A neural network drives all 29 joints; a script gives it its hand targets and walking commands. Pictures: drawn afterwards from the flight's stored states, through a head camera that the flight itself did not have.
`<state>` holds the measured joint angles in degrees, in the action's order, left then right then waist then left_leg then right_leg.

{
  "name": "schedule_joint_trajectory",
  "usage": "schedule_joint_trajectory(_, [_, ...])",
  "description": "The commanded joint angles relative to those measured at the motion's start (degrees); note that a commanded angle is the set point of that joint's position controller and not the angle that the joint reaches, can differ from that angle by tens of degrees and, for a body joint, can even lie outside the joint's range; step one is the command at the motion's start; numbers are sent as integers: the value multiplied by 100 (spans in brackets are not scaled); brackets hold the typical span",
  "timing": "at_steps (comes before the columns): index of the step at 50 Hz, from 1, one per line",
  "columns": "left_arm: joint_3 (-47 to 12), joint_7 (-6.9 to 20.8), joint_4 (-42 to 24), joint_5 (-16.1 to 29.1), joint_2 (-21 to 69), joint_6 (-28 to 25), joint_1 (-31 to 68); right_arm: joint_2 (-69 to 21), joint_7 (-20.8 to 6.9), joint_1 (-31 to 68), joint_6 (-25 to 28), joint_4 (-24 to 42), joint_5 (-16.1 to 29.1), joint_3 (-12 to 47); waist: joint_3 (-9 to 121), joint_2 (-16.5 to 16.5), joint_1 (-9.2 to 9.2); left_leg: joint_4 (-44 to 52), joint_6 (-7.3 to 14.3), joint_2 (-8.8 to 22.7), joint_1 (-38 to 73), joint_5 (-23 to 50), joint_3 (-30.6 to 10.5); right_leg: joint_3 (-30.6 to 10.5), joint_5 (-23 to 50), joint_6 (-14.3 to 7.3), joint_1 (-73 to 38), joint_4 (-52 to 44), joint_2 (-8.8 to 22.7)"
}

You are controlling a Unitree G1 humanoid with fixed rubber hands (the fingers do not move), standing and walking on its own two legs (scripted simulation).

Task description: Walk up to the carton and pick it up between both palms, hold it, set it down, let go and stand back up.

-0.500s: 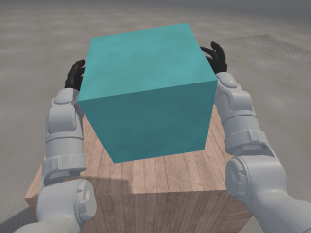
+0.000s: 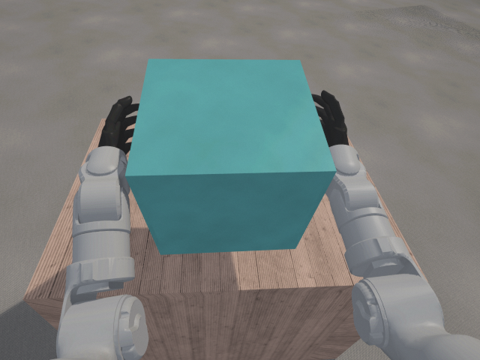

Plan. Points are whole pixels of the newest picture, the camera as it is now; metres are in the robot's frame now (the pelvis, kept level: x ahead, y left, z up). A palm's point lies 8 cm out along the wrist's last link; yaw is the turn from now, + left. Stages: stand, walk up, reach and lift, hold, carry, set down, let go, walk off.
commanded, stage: set down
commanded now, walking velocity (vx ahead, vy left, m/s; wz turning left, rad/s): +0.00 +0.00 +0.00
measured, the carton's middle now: (227, 161) +0.41 +0.01 +0.13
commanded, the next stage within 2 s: none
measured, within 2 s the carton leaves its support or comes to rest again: neither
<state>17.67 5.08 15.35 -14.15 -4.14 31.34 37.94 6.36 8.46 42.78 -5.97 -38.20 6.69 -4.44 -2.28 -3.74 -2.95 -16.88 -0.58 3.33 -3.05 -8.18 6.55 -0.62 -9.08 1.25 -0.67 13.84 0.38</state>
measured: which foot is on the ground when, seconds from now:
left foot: down 0.00-1.00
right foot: down 0.00-1.00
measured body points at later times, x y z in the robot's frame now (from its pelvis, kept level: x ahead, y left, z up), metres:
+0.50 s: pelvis +0.00 +0.00 +0.00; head -0.01 +0.04 +0.45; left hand +0.41 +0.17 +0.15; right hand +0.40 -0.17 +0.17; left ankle +0.02 +0.12 -0.75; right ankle -0.01 -0.13 -0.75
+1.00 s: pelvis +0.01 +0.00 +0.00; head +0.01 +0.03 +0.45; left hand +0.41 +0.16 +0.12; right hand +0.40 -0.18 +0.14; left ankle +0.02 +0.12 -0.75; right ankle -0.01 -0.13 -0.75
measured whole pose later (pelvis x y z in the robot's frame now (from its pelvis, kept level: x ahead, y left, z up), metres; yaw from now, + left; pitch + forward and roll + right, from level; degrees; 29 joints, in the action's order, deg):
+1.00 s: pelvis +0.01 +0.00 +0.00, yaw +0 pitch -5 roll +0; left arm 18.1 5.2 27.4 -14.2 -3.0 18.8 36.6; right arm 2.7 6.4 37.7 -1.8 -38.2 1.6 -11.7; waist -4.8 -4.1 -3.0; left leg -16.1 -0.8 3.3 -3.0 -8.2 6.5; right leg -0.5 -9.4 1.2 -0.4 13.8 0.4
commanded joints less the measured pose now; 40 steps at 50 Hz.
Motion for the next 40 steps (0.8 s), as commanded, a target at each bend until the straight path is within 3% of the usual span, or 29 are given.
schedule_joint_trajectory(1, [-2220,664,-970,526,2673,-434,2833,-2664,-639,3269,414,2111,357,1846,2806,292,-72,-334,-174,-615,1757,2412,-294,592,2441,145,-691,87,-317])
schedule_joint_trajectory(12, [-1854,674,-32,246,2701,-688,2946,-2456,-942,2991,437,1047,-305,959,2192,491,-176,-1,-188,-480,1554,1251,-233,698,919,51,-23,-120,-304])
schedule_joint_trajectory(16, [-1774,613,116,204,2631,-859,3037,-2463,-1051,2904,441,823,-496,884,2076,524,-75,83,-177,-457,1451,1025,-201,685,687,33,74,-110,-281])
schedule_joint_trajectory(27, [-1934,429,129,327,2698,-1260,2869,-2655,-1014,2755,656,1105,-567,1190,2743,480,26,-168,-237,-481,1685,2006,-200,667,1648,95,-40,29,-344])
schedule_joint_trajectory(35, [-1647,544,407,199,2568,-1330,2592,-2798,-942,2497,624,1046,-671,1284,2556,210,68,-44,-105,-538,1384,1788,-122,591,2244,248,-279,136,-272])
schedule_joint_trajectory(40, [-1674,519,323,203,2695,-1508,2771,-2975,-949,2486,728,1092,-758,1282,2814,306,70,-82,-151,-532,1380,1940,-141,591,2374,247,-254,178,-282])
